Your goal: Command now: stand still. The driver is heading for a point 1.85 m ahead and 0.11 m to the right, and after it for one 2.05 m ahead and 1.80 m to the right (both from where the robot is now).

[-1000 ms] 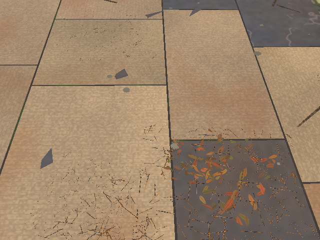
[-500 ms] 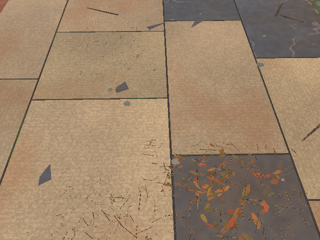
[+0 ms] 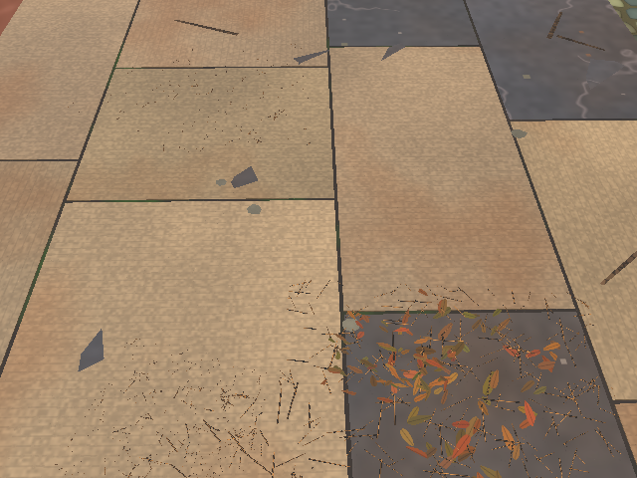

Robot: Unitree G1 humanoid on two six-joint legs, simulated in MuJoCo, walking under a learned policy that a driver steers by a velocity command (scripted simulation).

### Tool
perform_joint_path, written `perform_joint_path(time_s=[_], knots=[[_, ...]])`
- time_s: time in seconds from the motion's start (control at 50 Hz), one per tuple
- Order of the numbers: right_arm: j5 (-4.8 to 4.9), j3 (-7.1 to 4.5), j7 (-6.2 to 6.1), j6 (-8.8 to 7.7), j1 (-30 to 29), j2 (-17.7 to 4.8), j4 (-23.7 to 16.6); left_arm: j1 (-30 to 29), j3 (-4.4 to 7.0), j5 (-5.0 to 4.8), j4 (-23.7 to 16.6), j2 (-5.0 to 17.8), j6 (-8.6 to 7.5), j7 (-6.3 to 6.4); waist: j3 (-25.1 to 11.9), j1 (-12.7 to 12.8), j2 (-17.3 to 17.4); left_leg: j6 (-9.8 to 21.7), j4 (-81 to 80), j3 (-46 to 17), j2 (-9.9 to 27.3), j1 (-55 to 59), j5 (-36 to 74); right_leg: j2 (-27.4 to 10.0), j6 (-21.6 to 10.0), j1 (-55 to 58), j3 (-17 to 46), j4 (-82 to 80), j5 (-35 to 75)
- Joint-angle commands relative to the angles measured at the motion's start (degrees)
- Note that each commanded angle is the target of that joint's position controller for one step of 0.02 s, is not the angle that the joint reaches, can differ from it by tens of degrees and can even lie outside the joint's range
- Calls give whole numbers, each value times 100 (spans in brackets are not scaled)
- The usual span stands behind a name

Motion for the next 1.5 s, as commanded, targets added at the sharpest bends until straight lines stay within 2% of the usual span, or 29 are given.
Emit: perform_joint_path(time_s=[0.02, 0.42, 1.0, 1.02, 1.04, 1.06, 1.08, 1.1, 1.12, 1.14, 1.16, 1.2, 1.24, 1.26, 1.28, 1.3, 1.32, 1.34, 1.36, 1.38, 1.4, 1.42, 1.44, 1.46, 1.5], knots=[[2, -81, -17, -42, 131, -579, -143, 178, 70, 0, -104, 562, -40, 21, -15, 0, 31, 114, -600, -293, 273, -70, 508, -59, -140, -135, 13, -406, 664], [19, -38, -19, -54, 468, -468, -128, 572, 13, -17, -18, 441, -63, 39, 26, -6, 11, 139, -605, -290, 250, -86, 606, -52, -128, -205, 7, -414, 686], [35, -33, -33, -66, 758, -363, -161, 827, 10, -33, -50, 341, -58, 56, 79, -7, 10, 140, -554, -273, 235, -73, 776, -38, -122, -208, 3, -388, 759], [37, -33, -40, -58, 867, -341, -106, 940, -1, -35, 7, 277, -52, 58, -57, -10, 53, 166, -610, -254, 199, -12, 130, 51, -133, -166, -104, -335, 242], [83, -82, -59, -38, 908, -459, -98, 958, 14, -72, 15, 281, -46, 67, 13, -39, 150, 270, -666, -316, 187, -69, -1012, 222, -182, -328, -294, -79, -574], [133, -148, -75, -29, 948, -645, -118, 901, 29, -95, -40, 298, -58, 73, 186, -83, 341, 444, -844, -610, 370, -215, -2192, 344, -246, -661, -448, 272, -1322], [167, -202, -81, -50, 1105, -786, -127, 729, 29, -89, -154, 278, -103, 67, 413, -181, 588, 690, -1197, -1214, 805, -254, -3101, 365, -300, -1172, -517, 742, -1609], [184, -270, -73, -98, 1331, -966, -109, 551, 10, -95, -286, 178, -182, 38, 525, -279, 946, 1017, -1642, -2071, 1426, -167, -3681, 325, -347, -1590, -577, 1414, -1438], [170, -328, -73, -163, 1418, -1082, -114, 362, 6, -115, -400, 146, -268, -15, 703, -340, 1086, 1331, -1976, -2818, 1944, -336, -3711, 83, -440, -1822, -323, 2099, -1273], [95, -326, -70, -246, 1399, -1025, -156, 186, 40, -155, -505, 212, -340, -69, 801, -347, 993, 1483, -2121, -3180, 2206, -248, -3399, -117, -519, -2267, -56, 2749, -1538], [76, -319, -56, -331, 1271, -974, -221, 172, 67, -198, -569, 242, -400, -113, 772, -254, 891, 1468, -2086, -3217, 2291, -30, -3031, -314, -601, -2632, 155, 3071, -1683], [195, -300, -32, -416, 880, -861, -404, 239, 117, -235, -604, 339, -515, -172, 547, -53, 643, 1080, -1953, -2441, 1937, 150, -2117, -477, -689, -2446, 200, 2273, -1466], [248, -329, -7, -375, 633, -983, -480, 480, 140, -205, -474, 225, -575, -196, 309, 155, 617, 803, -1660, -1390, 1317, -426, -1441, -117, -618, -1097, -330, 1061, -912], [275, -344, 5, -330, 601, -1027, -481, 895, 162, -188, -279, 154, -576, -213, 201, 345, 574, 763, -1338, -1022, 1094, -896, -1500, 172, -530, -224, -681, 564, -273], [275, -332, 21, -303, 680, -973, -479, 1360, 208, -174, -62, 170, -543, -220, 115, 469, 479, 740, -975, -856, 929, -1326, -1618, 420, -426, 507, -865, 415, 32], [261, -288, 37, -318, 582, -843, -524, 1803, 250, -156, 75, 217, -505, -214, 116, 653, 242, 632, -350, -664, 753, -1702, -1405, 390, -429, 998, -707, 211, 3], [184, -171, 89, -360, 399, -437, -636, 2406, 352, -121, 105, 607, -521, -171, -42, 879, -938, 282, 1696, -47, 318, -2353, -847, -743, -762, 1524, 969, -667, -789], [139, -95, 91, -483, 372, -63, -865, 2843, 401, -88, 33, 1219, -596, -224, -262, 796, -1953, 153, 3443, -82, -259, -3568, -1654, -1983, -1558, 2027, 3635, -1667, -1450], [316, -116, 98, -574, 316, -195, -970, 2568, 343, 2, 42, 1171, -701, -260, -109, 582, -1522, 301, 4523, -701, 64, -4121, -1574, -2423, -1994, 1640, 4606, -1998, -2786], [377, -143, 137, -639, 33, -444, -1079, 1940, 226, -35, -161, 808, -777, -293, 390, 402, -859, 442, 4827, -804, 409, -4569, -933, -2226, -1773, 1329, 4023, -1929, -2903], [300, -180, 152, -675, 51, -560, -1030, 1471, 144, -44, -296, 636, -791, -336, 466, 228, -537, 477, 4685, -746, 588, -4458, -281, -1868, -1488, 1092, 3141, -1882, -2129], [196, -227, 138, -683, 135, -624, -947, 1150, 104, -39, -414, 588, -772, -369, 427, 77, -440, 452, 4243, -719, 717, -4101, 169, -1555, -1265, 829, 2413, -1918, -1247], [151, -273, 154, -665, 162, -706, -904, 1127, 64, -31, -439, 455, -744, -372, 416, 34, -486, 395, 3843, -659, 790, -3759, 439, -1315, -1108, 677, 1823, -1963, -499], [145, -284, 180, -633, 165, -663, -863, 1327, 36, -10, -392, 369, -716, -348, 360, 65, -519, 327, 3612, -532, 777, -3534, 653, -1142, -1045, 652, 1395, -1983, 129], [129, -262, 207, -567, -85, -480, -930, 1697, 40, 9, -317, 450, -690, -271, 331, 129, -456, 189, 3175, -351, 723, -3542, 959, -1019, -1101, 775, 948, -1978, 1147]])
Next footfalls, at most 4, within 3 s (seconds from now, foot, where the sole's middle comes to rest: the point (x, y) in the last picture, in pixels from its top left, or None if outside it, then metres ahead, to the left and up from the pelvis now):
1.32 right None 0.10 -0.16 -0.78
1.80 left None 0.49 0.06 -0.78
2.32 right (411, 358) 0.79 -0.19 -0.78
2.90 left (312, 253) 1.12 0.05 -0.78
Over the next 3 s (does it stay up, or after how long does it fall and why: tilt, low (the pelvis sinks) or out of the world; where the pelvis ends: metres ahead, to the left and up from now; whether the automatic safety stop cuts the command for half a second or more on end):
stays up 1.00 -0.04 -0.01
